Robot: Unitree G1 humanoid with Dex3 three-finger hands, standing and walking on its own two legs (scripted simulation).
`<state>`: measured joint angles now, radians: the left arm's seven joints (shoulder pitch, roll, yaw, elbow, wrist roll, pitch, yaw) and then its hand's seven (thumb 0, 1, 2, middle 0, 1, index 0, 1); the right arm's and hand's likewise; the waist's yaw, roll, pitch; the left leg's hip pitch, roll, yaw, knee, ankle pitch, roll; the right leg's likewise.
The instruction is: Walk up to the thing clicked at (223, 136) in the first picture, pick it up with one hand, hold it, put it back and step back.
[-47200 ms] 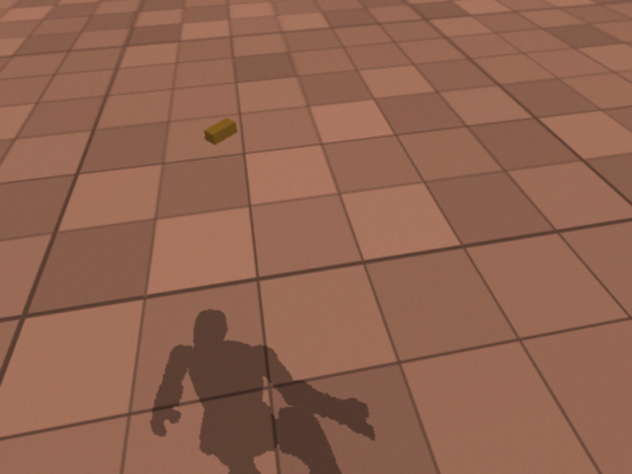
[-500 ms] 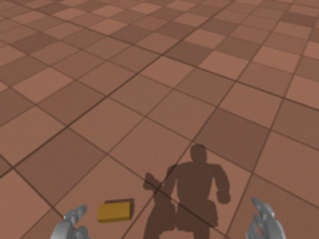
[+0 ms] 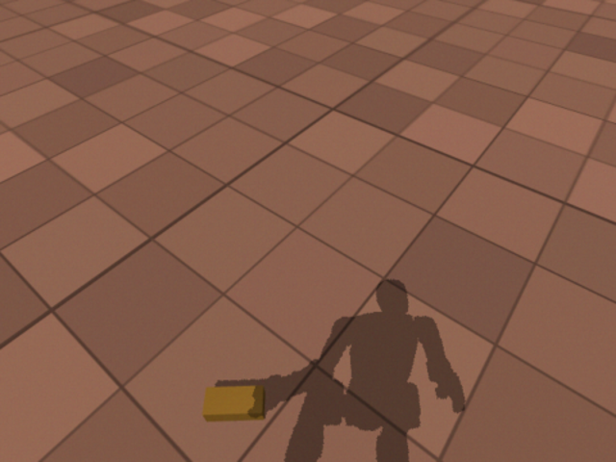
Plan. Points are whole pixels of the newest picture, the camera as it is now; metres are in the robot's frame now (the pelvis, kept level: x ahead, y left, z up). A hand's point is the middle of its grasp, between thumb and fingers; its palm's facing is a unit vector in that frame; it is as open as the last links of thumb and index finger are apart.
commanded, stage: stand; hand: left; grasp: from above
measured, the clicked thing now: (235, 403) +0.43 +0.25 -0.73
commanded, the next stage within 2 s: none
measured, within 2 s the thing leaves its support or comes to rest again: neither
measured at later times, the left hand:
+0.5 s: hand out of the picture +0.01 +0.24 -0.14, palm faces +0.02 -0.94 -0.35, open 7.4 cm
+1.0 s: hand out of the picture +0.04 +0.20 -0.14, palm faces +0.00 -0.96 -0.29, open 7.4 cm
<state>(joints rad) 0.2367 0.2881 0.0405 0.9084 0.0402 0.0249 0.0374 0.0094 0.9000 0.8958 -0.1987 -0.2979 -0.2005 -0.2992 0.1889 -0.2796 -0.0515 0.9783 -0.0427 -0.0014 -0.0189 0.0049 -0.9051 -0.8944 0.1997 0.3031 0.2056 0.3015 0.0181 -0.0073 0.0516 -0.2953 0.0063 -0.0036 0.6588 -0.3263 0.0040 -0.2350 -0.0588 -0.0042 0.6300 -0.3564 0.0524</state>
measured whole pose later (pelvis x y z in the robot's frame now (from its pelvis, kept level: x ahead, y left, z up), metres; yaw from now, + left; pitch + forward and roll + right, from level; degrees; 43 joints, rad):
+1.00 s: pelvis -0.01 -0.02 +0.02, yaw +0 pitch -4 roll +0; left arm 0.17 0.26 0.01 1.15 0.02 0.00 0.02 0.00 0.90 0.90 -0.20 -0.30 -0.20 -0.30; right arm 0.17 -0.27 -0.01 1.15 -0.01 0.01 -0.01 0.00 -0.91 -0.89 0.20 0.30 0.20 0.30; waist 0.00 0.02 0.05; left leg -0.13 0.03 -0.01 0.37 -0.17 -0.03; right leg -0.09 -0.03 -0.01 0.37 -0.21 0.03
